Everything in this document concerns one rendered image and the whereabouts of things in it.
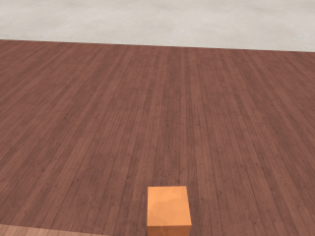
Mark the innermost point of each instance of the carton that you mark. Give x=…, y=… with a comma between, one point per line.
x=168, y=212

